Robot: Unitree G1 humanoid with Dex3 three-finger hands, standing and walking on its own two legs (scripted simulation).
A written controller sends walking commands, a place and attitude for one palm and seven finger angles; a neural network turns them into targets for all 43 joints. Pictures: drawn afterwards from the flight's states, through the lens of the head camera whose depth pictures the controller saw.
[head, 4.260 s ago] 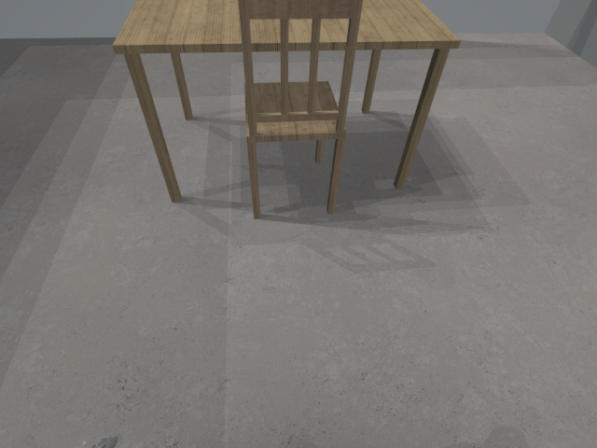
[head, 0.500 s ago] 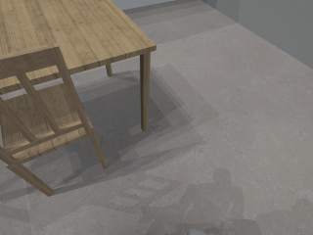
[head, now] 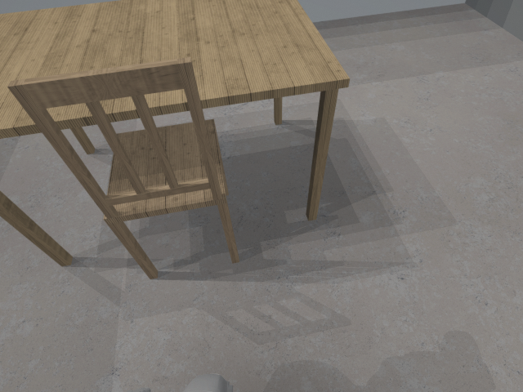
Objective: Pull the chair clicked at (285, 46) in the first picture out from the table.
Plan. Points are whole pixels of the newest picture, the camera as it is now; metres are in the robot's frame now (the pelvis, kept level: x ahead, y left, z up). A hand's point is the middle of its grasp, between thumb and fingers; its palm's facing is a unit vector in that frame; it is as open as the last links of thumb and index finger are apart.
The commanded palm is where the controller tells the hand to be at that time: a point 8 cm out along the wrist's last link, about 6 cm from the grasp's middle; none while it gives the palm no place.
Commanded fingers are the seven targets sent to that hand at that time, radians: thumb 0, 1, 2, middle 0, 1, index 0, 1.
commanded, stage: turn to face it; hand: left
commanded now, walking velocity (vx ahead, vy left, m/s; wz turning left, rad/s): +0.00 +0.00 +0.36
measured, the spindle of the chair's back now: (119, 152) +0.65 +0.40 -0.08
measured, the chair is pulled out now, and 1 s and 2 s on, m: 0.00 0.00 0.00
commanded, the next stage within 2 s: take the last steps up to it in 0.26 s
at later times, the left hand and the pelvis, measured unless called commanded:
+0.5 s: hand out of the picture +0.02 +0.25 -0.17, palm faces +0.19 -0.95 -0.24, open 7.4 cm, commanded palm none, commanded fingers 0.00 0.90 0.90 -0.20 -0.30 -0.20 -0.30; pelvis +0.01 +0.04 +0.00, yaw +9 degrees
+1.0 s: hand out of the picture +0.00 +0.18 -0.17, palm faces +0.32 -0.93 -0.16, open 7.4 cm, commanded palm none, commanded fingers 0.00 0.90 0.90 -0.20 -0.30 -0.20 -0.30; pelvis +0.13 +0.06 -0.01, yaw +14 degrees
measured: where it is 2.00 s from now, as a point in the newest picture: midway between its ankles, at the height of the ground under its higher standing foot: outside the picture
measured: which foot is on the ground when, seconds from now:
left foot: up 0.00-0.14, down 0.16-0.58, up 0.60-1.00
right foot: down 0.00-0.16, up 0.18-0.56, down 0.58-1.00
